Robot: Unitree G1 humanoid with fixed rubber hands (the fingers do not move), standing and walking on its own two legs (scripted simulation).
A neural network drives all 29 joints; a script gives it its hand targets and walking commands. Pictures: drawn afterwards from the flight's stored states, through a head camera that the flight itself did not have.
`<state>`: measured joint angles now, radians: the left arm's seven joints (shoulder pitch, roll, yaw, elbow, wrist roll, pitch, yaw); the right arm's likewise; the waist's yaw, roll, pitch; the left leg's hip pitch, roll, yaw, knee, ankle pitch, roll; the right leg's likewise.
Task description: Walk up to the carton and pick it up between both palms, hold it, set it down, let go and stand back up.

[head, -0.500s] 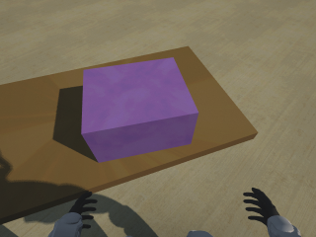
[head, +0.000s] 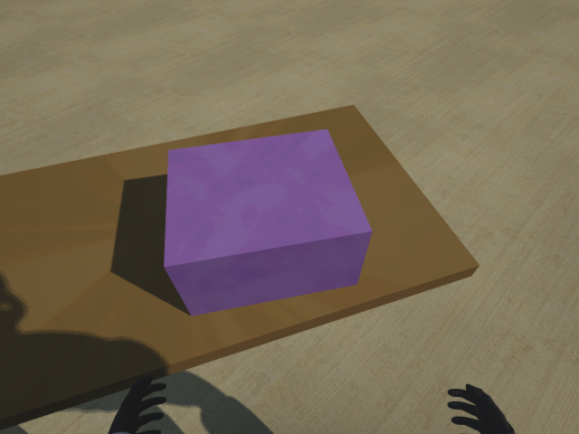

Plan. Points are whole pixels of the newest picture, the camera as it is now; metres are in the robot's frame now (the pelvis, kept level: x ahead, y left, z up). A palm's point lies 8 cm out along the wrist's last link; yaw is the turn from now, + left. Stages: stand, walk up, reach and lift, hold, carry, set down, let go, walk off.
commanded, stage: reach and lift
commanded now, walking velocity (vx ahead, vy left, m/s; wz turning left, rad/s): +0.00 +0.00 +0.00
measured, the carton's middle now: (263, 217) +0.51 +0.06 -0.04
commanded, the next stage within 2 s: none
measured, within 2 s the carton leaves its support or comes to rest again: neither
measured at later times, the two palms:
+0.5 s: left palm (114, 432) +0.17 +0.26 -0.06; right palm (489, 408) +0.17 -0.24 -0.06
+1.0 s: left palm (103, 397) +0.21 +0.27 -0.03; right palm (482, 359) +0.22 -0.25 -0.04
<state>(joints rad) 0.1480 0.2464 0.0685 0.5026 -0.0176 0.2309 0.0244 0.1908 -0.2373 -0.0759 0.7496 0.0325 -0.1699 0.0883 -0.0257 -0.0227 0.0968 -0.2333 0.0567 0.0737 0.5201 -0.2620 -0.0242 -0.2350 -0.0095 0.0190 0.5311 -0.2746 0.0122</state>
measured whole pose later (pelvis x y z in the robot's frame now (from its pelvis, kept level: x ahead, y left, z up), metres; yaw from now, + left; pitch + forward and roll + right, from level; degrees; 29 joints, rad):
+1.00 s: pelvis +0.02 +0.00 +0.00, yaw +1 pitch +0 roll +0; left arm 0.09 0.28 0.01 0.70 -0.27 -0.39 0.02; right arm 0.06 -0.37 0.12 0.86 0.40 -0.53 0.13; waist 0.03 0.00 0.01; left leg -0.24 0.04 0.04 0.53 -0.29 -0.02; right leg -0.23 -0.01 0.01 0.53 -0.30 0.01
